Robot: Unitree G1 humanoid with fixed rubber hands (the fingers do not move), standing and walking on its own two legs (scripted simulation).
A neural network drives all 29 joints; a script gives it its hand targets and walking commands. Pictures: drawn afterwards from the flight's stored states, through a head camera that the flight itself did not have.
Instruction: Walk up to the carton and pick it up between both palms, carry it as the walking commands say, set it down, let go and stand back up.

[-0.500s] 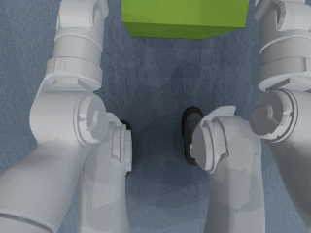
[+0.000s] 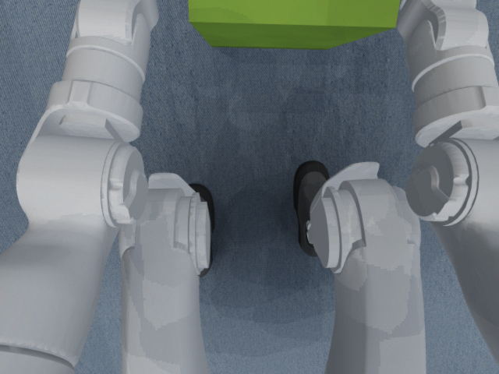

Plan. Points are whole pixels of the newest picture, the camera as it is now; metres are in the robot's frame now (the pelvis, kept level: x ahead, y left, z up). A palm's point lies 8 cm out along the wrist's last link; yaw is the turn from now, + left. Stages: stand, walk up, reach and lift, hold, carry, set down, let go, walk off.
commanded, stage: set down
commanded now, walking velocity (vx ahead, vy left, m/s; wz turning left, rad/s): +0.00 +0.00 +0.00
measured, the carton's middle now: out of the picture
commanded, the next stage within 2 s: let go in 1.56 s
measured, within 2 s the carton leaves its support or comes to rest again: neither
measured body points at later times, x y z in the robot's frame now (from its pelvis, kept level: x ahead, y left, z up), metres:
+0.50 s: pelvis -0.01 +0.00 +0.03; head +0.36 -0.02 +0.28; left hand +0.60 +0.12 -0.11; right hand +0.56 -0.23 -0.12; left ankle +0.09 +0.12 -0.34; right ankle +0.12 -0.13 -0.34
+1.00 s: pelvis +0.01 +0.00 +0.14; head +0.35 -0.02 +0.43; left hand +0.60 +0.13 +0.03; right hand +0.56 -0.24 +0.03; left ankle +0.09 +0.12 -0.34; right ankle +0.12 -0.13 -0.34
